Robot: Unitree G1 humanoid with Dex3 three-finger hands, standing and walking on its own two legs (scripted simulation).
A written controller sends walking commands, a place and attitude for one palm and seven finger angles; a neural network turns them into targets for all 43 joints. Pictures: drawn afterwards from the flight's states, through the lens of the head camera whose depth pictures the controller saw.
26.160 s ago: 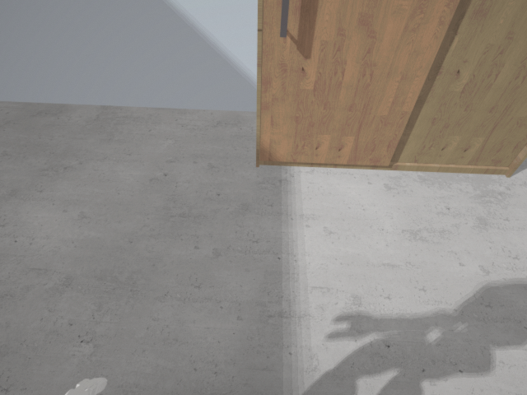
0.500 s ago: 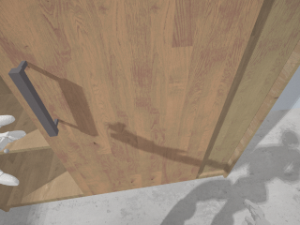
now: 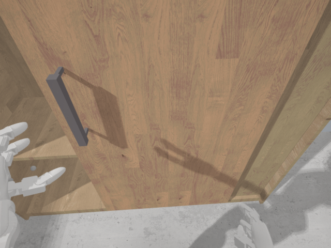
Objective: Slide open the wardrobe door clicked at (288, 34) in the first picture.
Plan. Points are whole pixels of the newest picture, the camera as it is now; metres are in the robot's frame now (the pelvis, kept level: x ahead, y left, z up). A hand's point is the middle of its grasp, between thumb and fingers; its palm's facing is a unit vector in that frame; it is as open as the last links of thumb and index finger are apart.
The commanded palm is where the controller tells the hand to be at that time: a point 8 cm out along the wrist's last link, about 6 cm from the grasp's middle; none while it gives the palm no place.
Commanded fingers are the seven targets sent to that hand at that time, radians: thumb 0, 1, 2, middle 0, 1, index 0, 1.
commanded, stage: draw the hand back to the body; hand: left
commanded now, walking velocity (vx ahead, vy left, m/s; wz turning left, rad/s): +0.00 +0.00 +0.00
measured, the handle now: (72, 110) +0.42 +0.34 +0.10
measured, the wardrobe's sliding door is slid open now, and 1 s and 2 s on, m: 0.48 0.48 0.48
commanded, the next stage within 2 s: step back with the hand held close in 0.70 s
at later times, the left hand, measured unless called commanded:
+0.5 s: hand (66, 171) +0.20 +0.22 +0.15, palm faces +0.46 -0.80 -0.39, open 7.7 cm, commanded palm +0.16 +0.26 +0.17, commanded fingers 0.00 0.90 0.90 -0.20 -0.30 -0.20 -0.30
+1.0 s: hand (68, 164) +0.21 +0.22 +0.15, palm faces +0.42 -0.78 -0.46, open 7.4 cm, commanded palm +0.15 +0.26 +0.17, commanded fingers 0.00 0.90 0.90 -0.20 -0.30 -0.20 -0.30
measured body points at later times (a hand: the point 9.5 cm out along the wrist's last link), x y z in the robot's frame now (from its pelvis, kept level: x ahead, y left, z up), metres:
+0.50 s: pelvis +0.02 -0.04 +0.00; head +0.00 -0.06 +0.45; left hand +0.17 +0.26 +0.17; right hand +0.20 -0.27 -0.09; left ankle +0.05 +0.11 -0.74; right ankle -0.04 -0.13 -0.74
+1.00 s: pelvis +0.01 -0.04 +0.00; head +0.02 -0.06 +0.45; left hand +0.19 +0.26 +0.18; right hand +0.21 -0.27 -0.09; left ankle +0.05 +0.10 -0.74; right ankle -0.04 -0.13 -0.74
